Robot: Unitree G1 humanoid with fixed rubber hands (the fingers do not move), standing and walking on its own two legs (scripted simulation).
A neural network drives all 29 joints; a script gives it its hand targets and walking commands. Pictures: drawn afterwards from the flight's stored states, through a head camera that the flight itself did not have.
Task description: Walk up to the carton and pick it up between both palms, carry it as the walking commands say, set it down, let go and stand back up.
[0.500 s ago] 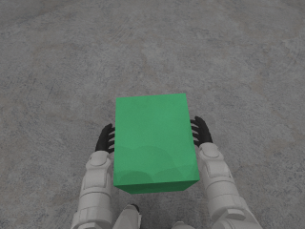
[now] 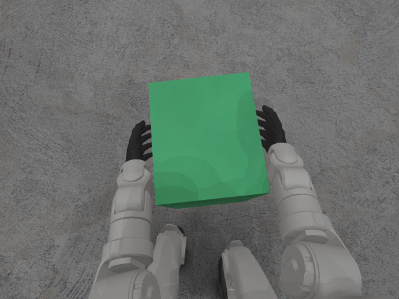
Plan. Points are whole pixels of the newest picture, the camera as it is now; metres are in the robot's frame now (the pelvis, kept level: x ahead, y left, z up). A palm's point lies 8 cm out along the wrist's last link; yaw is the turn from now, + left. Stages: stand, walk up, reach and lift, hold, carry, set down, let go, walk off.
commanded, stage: set down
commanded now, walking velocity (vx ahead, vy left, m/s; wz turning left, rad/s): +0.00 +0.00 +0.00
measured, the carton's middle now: (205, 154) +0.42 +0.02 -0.14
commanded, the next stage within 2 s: none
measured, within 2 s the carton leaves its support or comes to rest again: neither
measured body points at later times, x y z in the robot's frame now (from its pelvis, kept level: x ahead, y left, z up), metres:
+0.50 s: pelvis -0.01 -0.02 -0.07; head +0.24 +0.00 +0.30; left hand +0.42 +0.17 -0.17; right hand +0.48 -0.11 -0.15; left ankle +0.12 +0.11 -0.64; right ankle +0.02 -0.13 -0.64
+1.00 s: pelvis -0.03 -0.01 -0.14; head +0.27 +0.02 +0.20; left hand +0.45 +0.18 -0.25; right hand +0.51 -0.10 -0.23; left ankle +0.12 +0.11 -0.64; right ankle +0.02 -0.12 -0.64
